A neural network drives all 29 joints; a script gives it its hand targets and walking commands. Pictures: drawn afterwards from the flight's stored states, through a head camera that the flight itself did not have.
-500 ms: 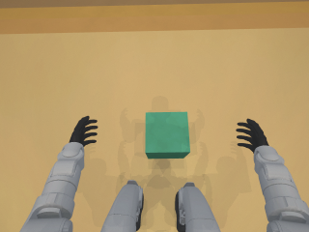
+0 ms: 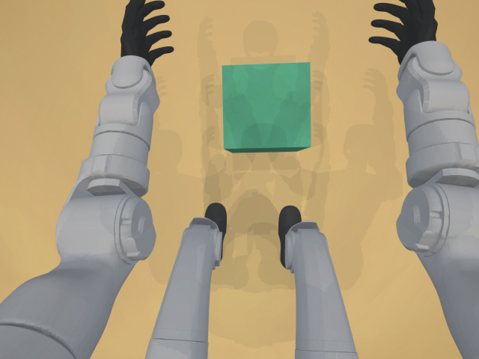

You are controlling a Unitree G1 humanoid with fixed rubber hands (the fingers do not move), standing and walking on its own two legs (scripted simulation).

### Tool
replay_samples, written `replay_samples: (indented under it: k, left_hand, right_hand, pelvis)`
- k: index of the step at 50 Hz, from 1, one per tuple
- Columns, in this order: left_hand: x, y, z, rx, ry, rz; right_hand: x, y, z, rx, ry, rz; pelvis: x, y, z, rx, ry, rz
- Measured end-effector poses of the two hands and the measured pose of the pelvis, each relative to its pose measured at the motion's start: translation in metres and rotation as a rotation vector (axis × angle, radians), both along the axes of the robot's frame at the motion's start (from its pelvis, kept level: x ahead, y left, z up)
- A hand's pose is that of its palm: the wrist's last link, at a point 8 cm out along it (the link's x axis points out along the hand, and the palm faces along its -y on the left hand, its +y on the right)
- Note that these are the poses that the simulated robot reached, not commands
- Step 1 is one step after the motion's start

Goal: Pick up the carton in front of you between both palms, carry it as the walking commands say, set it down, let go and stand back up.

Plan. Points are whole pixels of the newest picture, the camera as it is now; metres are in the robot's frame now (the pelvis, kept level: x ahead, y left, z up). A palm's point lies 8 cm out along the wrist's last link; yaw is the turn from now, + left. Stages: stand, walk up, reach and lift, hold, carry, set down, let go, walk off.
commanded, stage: reach and lift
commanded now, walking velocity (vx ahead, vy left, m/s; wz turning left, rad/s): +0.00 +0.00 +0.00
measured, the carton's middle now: (264, 115) +0.50 -0.02 -0.52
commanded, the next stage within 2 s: none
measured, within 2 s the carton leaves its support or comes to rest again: leaves its support in 1.64 s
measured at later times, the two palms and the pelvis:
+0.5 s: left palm (178, 103) +0.49 +0.18 -0.34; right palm (354, 100) +0.51 -0.21 -0.34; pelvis -0.01 +0.01 -0.19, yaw +1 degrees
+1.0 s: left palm (193, 109) +0.50 +0.17 -0.45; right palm (333, 108) +0.51 -0.19 -0.45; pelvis -0.02 +0.01 -0.27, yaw +1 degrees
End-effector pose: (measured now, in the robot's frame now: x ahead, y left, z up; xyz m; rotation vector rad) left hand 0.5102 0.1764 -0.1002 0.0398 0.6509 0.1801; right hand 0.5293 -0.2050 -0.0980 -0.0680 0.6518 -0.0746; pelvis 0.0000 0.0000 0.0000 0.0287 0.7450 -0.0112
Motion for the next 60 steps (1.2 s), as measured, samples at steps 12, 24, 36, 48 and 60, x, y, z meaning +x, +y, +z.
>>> replay_samples:
  k: [12, 24, 36, 48, 60]
  left_hand:
    - [-0.007, 0.005, -0.114, -0.001, 0.051, 0.010]
    - [-0.016, 0.008, -0.236, -0.001, 0.036, -0.006]
    - [-0.014, -0.001, -0.312, -0.013, 0.091, -0.014]
    - [-0.010, -0.001, -0.353, -0.009, 0.086, -0.028]
    - [-0.013, -0.011, -0.343, -0.021, 0.085, -0.040]
  right_hand:
    - [-0.012, 0.004, -0.117, -0.005, 0.058, -0.036]
    - [-0.023, -0.001, -0.239, -0.018, 0.029, -0.042]
    - [-0.021, 0.008, -0.315, -0.005, 0.084, -0.047]
    - [-0.018, 0.014, -0.358, -0.009, 0.076, -0.039]
    - [-0.026, 0.018, -0.348, 0.001, 0.073, -0.039]
  pelvis:
    - [0.021, 0.002, -0.066, 0.003, 0.172, 0.012]
    - [-0.006, 0.009, -0.179, 0.002, 0.115, 0.015]
    - [-0.032, 0.009, -0.243, 0.004, -0.016, 0.013]
    - [-0.025, 0.006, -0.271, 0.003, -0.089, 0.022]
    - [-0.026, 0.009, -0.270, 0.000, -0.072, 0.018]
